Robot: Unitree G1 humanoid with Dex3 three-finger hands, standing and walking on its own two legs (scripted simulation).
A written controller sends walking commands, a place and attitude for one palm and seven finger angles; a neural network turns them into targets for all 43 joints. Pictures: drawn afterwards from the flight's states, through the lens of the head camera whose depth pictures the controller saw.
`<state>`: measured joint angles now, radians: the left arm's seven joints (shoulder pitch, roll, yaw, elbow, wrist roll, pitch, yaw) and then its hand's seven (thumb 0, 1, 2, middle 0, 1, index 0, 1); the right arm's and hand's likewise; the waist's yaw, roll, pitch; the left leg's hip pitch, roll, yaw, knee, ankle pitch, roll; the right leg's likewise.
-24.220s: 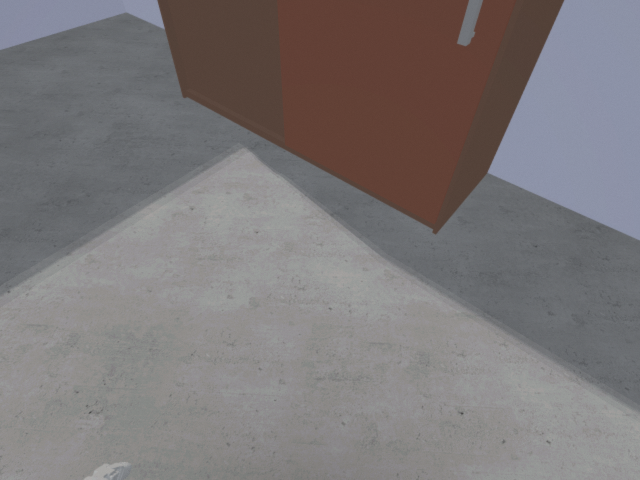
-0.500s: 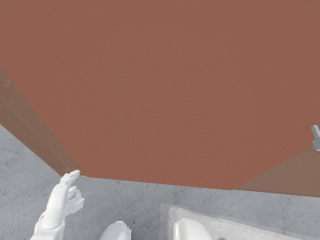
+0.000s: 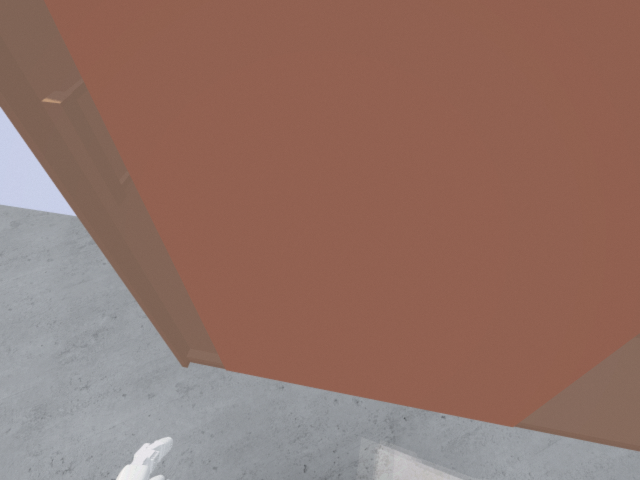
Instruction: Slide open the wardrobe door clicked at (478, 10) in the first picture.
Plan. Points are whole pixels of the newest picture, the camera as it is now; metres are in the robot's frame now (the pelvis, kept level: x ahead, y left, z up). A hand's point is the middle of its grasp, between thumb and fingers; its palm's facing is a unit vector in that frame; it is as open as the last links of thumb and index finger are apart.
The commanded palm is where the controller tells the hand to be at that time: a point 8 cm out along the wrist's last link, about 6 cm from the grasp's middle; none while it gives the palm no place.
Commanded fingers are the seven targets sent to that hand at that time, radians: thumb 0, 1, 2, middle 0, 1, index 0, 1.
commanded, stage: stop walking and hold the door there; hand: right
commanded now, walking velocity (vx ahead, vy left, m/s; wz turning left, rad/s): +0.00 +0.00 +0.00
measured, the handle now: out of the picture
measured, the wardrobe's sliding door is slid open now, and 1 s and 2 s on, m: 0.70 0.70 0.70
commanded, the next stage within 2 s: none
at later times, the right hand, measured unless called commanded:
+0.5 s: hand out of the picture +0.35 -0.39 +0.12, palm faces +0.65 +0.72 -0.23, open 6.7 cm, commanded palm +0.30 -0.40 +0.10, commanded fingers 0.00 -0.90 -0.90 0.45 1.40 0.45 1.40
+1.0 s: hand out of the picture +0.35 -0.39 +0.11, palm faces +0.46 +0.86 -0.24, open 5.9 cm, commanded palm +0.31 -0.42 +0.10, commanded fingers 0.00 -0.90 -0.90 0.45 1.40 0.45 1.40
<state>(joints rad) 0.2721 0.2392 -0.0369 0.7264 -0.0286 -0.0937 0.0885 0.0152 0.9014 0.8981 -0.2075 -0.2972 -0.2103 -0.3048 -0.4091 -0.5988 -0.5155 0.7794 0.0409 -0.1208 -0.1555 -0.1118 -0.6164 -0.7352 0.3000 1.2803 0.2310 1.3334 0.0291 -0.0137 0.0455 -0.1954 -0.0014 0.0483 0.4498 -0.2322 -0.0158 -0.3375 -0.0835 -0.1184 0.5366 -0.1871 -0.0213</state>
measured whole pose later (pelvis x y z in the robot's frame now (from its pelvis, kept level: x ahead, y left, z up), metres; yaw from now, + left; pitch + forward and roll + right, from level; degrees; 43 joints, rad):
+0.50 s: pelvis -0.01 +0.00 +0.00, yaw +0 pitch +0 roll +2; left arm 0.35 0.32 0.00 0.77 -0.05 -0.08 0.11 0.02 0.90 0.90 -0.21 -0.30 -0.21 -0.30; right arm -0.54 -0.63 -0.45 1.04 0.04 -0.16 -0.15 -0.09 -0.61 -0.75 0.27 1.26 0.26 1.35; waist 0.02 -0.03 0.00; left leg -0.23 0.01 0.04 0.46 -0.23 -0.02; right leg -0.35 -0.07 -0.13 0.51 -0.15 -0.03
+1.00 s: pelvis -0.07 -0.10 -0.01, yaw -1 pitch +1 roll +1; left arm 0.15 0.23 -0.03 0.68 -0.04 -0.10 0.07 0.01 0.90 0.90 -0.21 -0.30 -0.21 -0.30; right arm -0.63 -0.46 -0.28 0.75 0.05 -0.11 -0.13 -0.13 -0.65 -0.73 0.34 1.37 0.35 1.39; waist -0.02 -0.02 0.12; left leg -0.31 0.05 0.16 0.86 -0.55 -0.03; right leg -0.41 0.05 -0.16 0.47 -0.09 -0.14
